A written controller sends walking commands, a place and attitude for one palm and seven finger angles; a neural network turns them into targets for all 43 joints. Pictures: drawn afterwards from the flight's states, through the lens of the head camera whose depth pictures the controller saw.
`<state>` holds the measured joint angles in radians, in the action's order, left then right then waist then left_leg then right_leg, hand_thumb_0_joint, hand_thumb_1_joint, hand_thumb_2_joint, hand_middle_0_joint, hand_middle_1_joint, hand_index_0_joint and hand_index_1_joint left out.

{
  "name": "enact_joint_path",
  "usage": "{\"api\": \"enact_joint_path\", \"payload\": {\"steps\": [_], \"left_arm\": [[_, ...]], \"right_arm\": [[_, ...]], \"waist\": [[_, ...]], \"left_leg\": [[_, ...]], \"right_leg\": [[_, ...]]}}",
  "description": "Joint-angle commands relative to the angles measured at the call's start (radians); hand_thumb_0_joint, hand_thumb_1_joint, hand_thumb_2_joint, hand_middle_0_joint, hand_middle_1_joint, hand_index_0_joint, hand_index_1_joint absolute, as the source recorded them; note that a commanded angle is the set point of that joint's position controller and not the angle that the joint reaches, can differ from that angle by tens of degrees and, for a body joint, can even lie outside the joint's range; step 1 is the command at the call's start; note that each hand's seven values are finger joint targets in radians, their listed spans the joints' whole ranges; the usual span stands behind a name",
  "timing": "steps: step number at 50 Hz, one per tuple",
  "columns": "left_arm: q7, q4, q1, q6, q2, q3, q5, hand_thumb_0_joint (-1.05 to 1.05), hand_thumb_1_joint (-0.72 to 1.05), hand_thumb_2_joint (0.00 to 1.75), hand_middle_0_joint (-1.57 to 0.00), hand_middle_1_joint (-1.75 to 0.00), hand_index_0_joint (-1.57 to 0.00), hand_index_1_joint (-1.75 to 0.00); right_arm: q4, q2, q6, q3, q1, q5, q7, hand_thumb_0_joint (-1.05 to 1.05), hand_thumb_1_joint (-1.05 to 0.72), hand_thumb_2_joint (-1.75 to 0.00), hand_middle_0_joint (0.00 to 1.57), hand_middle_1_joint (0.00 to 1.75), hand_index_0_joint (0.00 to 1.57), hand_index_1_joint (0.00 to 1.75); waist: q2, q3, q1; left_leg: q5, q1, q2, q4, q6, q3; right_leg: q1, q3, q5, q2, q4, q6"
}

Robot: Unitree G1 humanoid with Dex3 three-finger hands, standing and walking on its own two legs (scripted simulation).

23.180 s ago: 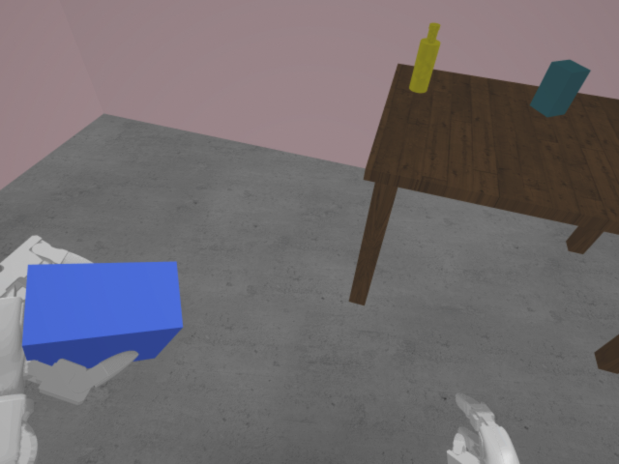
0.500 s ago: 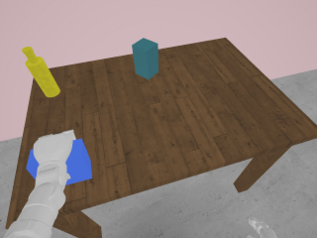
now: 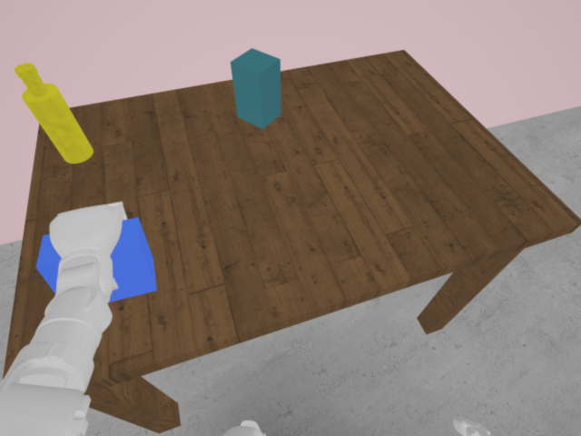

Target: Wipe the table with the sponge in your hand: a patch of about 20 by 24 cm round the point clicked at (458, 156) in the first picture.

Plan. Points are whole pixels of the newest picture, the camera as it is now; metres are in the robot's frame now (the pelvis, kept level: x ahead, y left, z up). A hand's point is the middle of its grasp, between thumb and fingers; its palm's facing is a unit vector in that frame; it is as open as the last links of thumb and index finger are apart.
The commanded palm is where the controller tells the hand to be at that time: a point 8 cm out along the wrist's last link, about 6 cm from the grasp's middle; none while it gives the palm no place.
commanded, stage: wipe forward along the first lane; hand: left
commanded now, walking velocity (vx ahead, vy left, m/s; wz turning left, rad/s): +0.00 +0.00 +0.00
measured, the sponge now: (107, 271) +0.36 +0.33 -0.04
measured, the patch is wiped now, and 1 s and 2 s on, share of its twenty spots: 0.45 0.70 0.75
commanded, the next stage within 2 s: slide across to the middle lane in 0.52 s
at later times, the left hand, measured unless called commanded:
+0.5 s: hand (98, 221) +0.42 +0.35 +0.00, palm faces -0.11 +0.03 -0.99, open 10.5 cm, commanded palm +0.41 +0.32 +0.04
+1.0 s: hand (121, 205) +0.45 +0.32 +0.01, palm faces -0.10 +0.01 -0.99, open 10.6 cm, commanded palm +0.44 +0.28 +0.06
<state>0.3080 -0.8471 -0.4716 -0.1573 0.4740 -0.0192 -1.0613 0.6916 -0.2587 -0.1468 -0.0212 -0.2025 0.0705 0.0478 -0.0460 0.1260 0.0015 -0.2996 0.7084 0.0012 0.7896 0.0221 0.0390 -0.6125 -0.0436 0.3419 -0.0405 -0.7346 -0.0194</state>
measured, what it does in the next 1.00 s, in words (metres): stands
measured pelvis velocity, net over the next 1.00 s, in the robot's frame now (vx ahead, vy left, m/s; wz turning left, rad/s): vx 0.02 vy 0.03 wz -0.01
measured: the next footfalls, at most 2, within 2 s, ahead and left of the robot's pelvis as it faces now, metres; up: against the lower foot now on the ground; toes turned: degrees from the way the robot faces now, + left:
none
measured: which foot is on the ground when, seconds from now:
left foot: down 0.00-1.00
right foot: down 0.00-1.00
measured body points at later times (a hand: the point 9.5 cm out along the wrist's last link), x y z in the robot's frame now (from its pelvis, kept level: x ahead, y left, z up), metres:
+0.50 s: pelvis +0.01 +0.02 -0.01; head +0.08 +0.03 +0.44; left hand +0.42 +0.34 +0.06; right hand +0.08 -0.26 -0.13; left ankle +0.05 +0.10 -0.71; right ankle +0.01 -0.11 -0.71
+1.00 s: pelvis +0.02 +0.03 +0.00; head +0.10 +0.05 +0.44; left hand +0.45 +0.31 +0.06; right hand +0.09 -0.24 -0.13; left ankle +0.05 +0.10 -0.71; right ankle +0.01 -0.11 -0.71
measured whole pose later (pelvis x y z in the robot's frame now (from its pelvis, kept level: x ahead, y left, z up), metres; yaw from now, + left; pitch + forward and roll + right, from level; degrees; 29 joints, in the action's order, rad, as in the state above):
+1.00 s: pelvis +0.02 +0.03 +0.00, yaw -1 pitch +16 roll -4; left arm 0.31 -1.03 -0.72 -0.20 0.48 -0.08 -1.06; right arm 0.73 -0.24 -0.17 -0.03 -0.26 0.05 0.00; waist -0.04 0.14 -0.05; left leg -0.33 0.76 -0.01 0.81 0.05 0.03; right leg -0.64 -0.03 0.34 -0.03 -0.69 0.00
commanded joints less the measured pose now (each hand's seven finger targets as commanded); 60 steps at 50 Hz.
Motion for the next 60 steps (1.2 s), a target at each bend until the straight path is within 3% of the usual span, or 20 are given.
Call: {"api": "enact_joint_path", "payload": {"steps": [1,7,11,14,16,19,22,25,26,29,31,33,39,41,43,45,46,54,56,60], "left_arm": [[0.022,0.004,-0.274,-0.006,0.282,0.085,-0.026,0.0,0.1,1.3,-1.2,-1.6,-1.2,-1.6],[0.012,-0.044,-0.365,0.002,0.263,0.028,-0.047,0.0,0.1,1.3,-1.2,-1.6,-1.2,-1.6],[0.003,-0.071,-0.375,0.008,0.283,0.052,-0.047,0.0,0.1,1.3,-1.2,-1.6,-1.2,-1.6],[0.0,-0.073,-0.407,0.018,0.249,0.017,-0.04,0.0,0.1,1.3,-1.2,-1.6,-1.2,-1.6],[0.004,-0.088,-0.388,0.022,0.292,0.066,-0.042,0.0,0.1,1.3,-1.2,-1.6,-1.2,-1.6],[0.007,-0.108,-0.446,0.025,0.279,0.033,-0.047,0.0,0.1,1.3,-1.2,-1.6,-1.2,-1.6],[0.013,-0.117,-0.455,0.022,0.28,0.036,-0.054,0.0,0.1,1.3,-1.2,-1.6,-1.2,-1.6],[0.013,-0.149,-0.486,0.013,0.314,0.05,-0.058,0.0,0.1,1.3,-1.2,-1.6,-1.2,-1.6],[0.013,-0.159,-0.495,0.012,0.369,0.097,-0.058,0.0,0.1,1.3,-1.2,-1.6,-1.2,-1.6],[0.004,-0.167,-0.526,0.009,0.327,0.043,-0.066,0.0,0.1,1.3,-1.2,-1.6,-1.2,-1.6],[-0.002,-0.181,-0.53,0.008,0.364,0.076,-0.07,0.0,0.1,1.3,-1.2,-1.6,-1.2,-1.6],[-0.011,-0.14,-0.538,0.011,0.286,0.015,-0.056,0.0,0.1,1.3,-1.2,-1.6,-1.2,-1.6],[-0.015,-0.07,-0.607,0.018,0.197,-0.034,-0.01,0.0,0.1,1.3,-1.2,-1.6,-1.2,-1.6],[-0.006,-0.039,-0.602,0.018,0.215,0.005,0.004,0.0,0.1,1.3,-1.2,-1.6,-1.2,-1.6],[-0.002,-0.011,-0.587,0.01,0.174,-0.026,0.007,0.0,0.1,1.3,-1.2,-1.6,-1.2,-1.6],[0.003,-0.038,-0.584,-0.011,0.142,-0.054,-0.01,0.0,0.1,1.3,-1.2,-1.6,-1.2,-1.6],[0.008,-0.03,-0.606,-0.019,0.15,-0.039,-0.017,0.0,0.1,1.3,-1.2,-1.6,-1.2,-1.6],[0.043,-0.071,-0.578,-0.076,0.113,-0.043,-0.009,0.0,0.1,1.3,-1.2,-1.6,-1.2,-1.6],[0.05,-0.091,-0.604,-0.087,0.161,-0.006,-0.023,0.0,0.1,1.3,-1.2,-1.6,-1.2,-1.6],[0.056,-0.084,-0.606,-0.099,0.105,-0.046,-0.019,0.0,0.1,1.3,-1.2,-1.6,-1.2,-1.6]], "right_arm": [[-0.098,-0.164,0.032,-0.052,0.002,-0.007,0.014,0.0,-0.9,-0.9,0.2,0.3,0.2,0.3],[-0.096,-0.16,0.03,-0.052,-0.031,-0.007,0.007,0.0,-0.9,-0.9,0.2,0.3,0.2,0.3],[-0.09,-0.166,0.023,-0.056,-0.051,-0.011,0.0,0.0,-0.9,-0.9,0.2,0.3,0.2,0.3],[-0.086,-0.165,0.019,-0.057,-0.064,-0.013,-0.003,0.0,-0.9,-0.9,0.2,0.3,0.2,0.3],[-0.082,-0.173,0.014,-0.059,-0.069,-0.016,-0.005,0.0,-0.9,-0.9,0.2,0.3,0.2,0.3],[-0.079,-0.172,0.013,-0.058,-0.084,-0.016,-0.008,0.0,-0.9,-0.9,0.2,0.3,0.2,0.3],[-0.074,-0.173,0.009,-0.06,-0.096,-0.019,-0.012,0.0,-0.9,-0.9,0.2,0.3,0.2,0.3],[-0.069,-0.179,0.006,-0.059,-0.107,-0.02,-0.015,0.0,-0.9,-0.9,0.2,0.3,0.2,0.3],[-0.061,-0.187,0.004,-0.057,-0.106,-0.022,-0.015,0.0,-0.9,-0.9,0.2,0.3,0.2,0.3],[-0.069,-0.18,0.002,-0.056,-0.12,-0.022,-0.019,0.0,-0.9,-0.9,0.2,0.3,0.2,0.3],[-0.064,-0.187,0.001,-0.057,-0.126,-0.025,-0.019,0.0,-0.9,-0.9,0.2,0.3,0.2,0.3],[-0.075,-0.175,0.003,-0.061,-0.129,-0.024,-0.022,0.0,-0.9,-0.9,0.2,0.3,0.2,0.3],[-0.063,-0.165,0.012,-0.067,-0.125,-0.022,-0.021,0.0,-0.9,-0.9,0.2,0.3,0.2,0.3],[-0.052,-0.166,0.014,-0.073,-0.12,-0.022,-0.02,0.0,-0.9,-0.9,0.2,0.3,0.2,0.3],[-0.054,-0.159,0.013,-0.075,-0.115,-0.021,-0.024,0.0,-0.9,-0.9,0.2,0.3,0.2,0.3],[-0.045,-0.155,0.009,-0.071,-0.105,-0.02,-0.03,0.0,-0.9,-0.9,0.2,0.3,0.2,0.3],[-0.04,-0.156,0.009,-0.07,-0.098,-0.021,-0.03,0.0,-0.9,-0.9,0.2,0.3,0.2,0.3],[-0.042,-0.149,0.002,-0.066,-0.077,-0.024,-0.044,0.0,-0.9,-0.9,0.2,0.3,0.2,0.3],[-0.033,-0.157,-0.003,-0.065,-0.069,-0.025,-0.042,0.0,-0.9,-0.9,0.2,0.3,0.2,0.3],[-0.039,-0.149,-0.001,-0.066,-0.065,-0.026,-0.046,0.0,-0.9,-0.9,0.2,0.3,0.2,0.3]], "waist": [[0.07,0.209,-0.029],[-0.01,0.238,-0.043],[0.002,0.278,-0.042],[0.01,0.274,-0.058],[0.009,0.285,-0.043],[0.022,0.262,-0.067],[-0.016,0.289,-0.062],[0.01,0.282,-0.074],[-0.004,0.287,-0.061],[-0.017,0.295,-0.078],[-0.021,0.308,-0.07],[-0.043,0.34,-0.078],[-0.046,0.359,-0.101],[-0.061,0.384,-0.084],[-0.079,0.399,-0.081],[-0.074,0.343,-0.086],[-0.105,0.334,-0.083],[-0.044,0.349,-0.064],[-0.02,0.336,-0.068],[-0.006,0.352,-0.077]], "left_leg": [[0.028,-0.163,-0.014,-0.09,0.036,0.006],[0.037,-0.185,-0.013,-0.082,0.034,0.011],[0.084,-0.195,-0.006,-0.068,0.033,0.018],[0.088,-0.197,-0.001,-0.061,0.033,0.016],[0.117,-0.204,0.002,-0.059,0.029,0.029],[0.1,-0.181,0.002,-0.054,0.032,0.022],[0.127,-0.206,0.004,-0.05,0.029,0.029],[0.114,-0.186,0.005,-0.045,0.031,0.026],[0.13,-0.184,0.008,-0.043,0.03,0.03],[0.129,-0.19,0.004,-0.039,0.029,0.028],[0.145,-0.197,0.008,-0.036,0.029,0.036],[0.161,-0.244,0.009,-0.039,0.025,0.035],[0.168,-0.327,0.025,-0.058,0.015,0.06],[0.216,-0.369,0.032,-0.066,0.008,0.07],[0.253,-0.413,0.032,-0.074,0.001,0.074],[0.241,-0.396,0.033,-0.088,-0.002,0.074],[0.259,-0.41,0.036,-0.093,-0.009,0.082],[0.305,-0.393,0.027,-0.108,-0.005,0.056],[0.311,-0.378,0.028,-0.108,-0.002,0.052],[0.315,-0.375,0.023,-0.103,0.01,0.031]], "right_leg": [[0.035,0.031,-0.071,-0.004,0.143,-0.032],[-0.008,0.017,-0.065,-0.008,0.125,-0.037],[-0.011,0.016,-0.103,-0.013,0.115,-0.04],[-0.033,0.011,-0.106,-0.014,0.113,-0.037],[-0.037,0.009,-0.12,-0.018,0.104,-0.043],[-0.056,0.006,-0.111,-0.018,0.104,-0.037],[-0.073,0.0,-0.113,-0.021,0.091,-0.042],[-0.075,0.001,-0.109,-0.022,0.096,-0.039],[-0.074,0.004,-0.12,-0.021,0.089,-0.043],[-0.088,-0.002,-0.113,-0.023,0.087,-0.04],[-0.092,0.0,-0.118,-0.024,0.083,-0.043],[-0.094,-0.006,-0.12,-0.027,0.088,-0.04],[-0.115,-0.013,-0.113,-0.033,0.103,-0.036],[-0.098,-0.015,-0.139,-0.032,0.104,-0.041],[-0.09,-0.021,-0.147,-0.034,0.11,-0.041],[-0.096,-0.022,-0.14,-0.033,0.12,-0.043],[-0.11,-0.022,-0.144,-0.033,0.114,-0.048],[-0.015,-0.022,-0.202,-0.028,0.131,-0.044],[0.004,-0.013,-0.223,-0.025,0.134,-0.044],[0.033,-0.009,-0.263,-0.022,0.143,-0.037]]}}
